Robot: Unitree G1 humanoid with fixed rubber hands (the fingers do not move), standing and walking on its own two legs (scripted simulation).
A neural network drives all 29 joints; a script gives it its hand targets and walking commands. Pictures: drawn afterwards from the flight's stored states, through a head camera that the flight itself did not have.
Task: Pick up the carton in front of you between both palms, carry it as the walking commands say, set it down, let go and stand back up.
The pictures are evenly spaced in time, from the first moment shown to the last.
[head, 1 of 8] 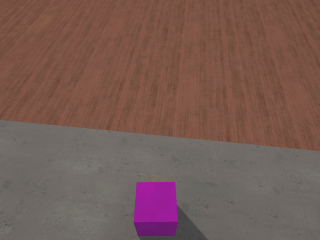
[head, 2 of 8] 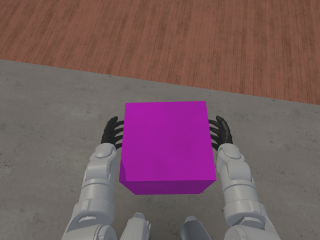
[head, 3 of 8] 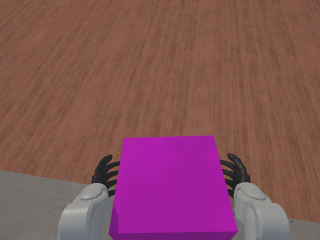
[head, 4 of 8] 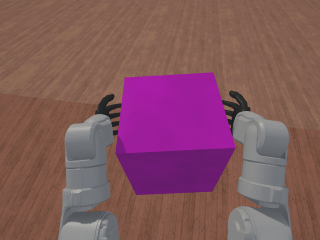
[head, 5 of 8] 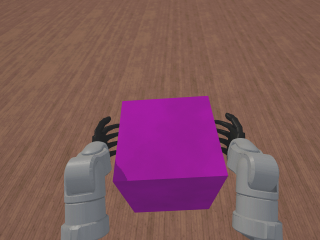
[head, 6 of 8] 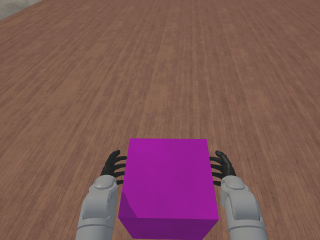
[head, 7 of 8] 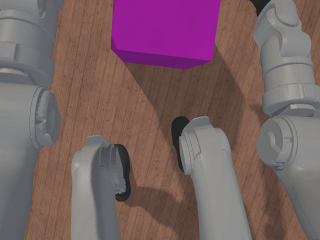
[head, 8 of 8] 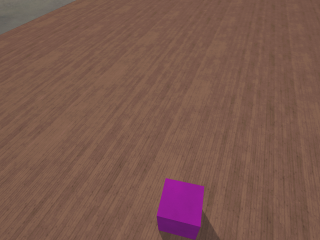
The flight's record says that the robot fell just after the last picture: no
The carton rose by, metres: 1.24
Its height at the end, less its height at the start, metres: +0.51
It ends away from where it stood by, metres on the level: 5.72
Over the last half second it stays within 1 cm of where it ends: yes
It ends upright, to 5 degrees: yes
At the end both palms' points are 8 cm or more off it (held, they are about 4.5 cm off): yes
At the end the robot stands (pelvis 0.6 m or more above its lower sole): yes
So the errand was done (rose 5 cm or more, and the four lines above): yes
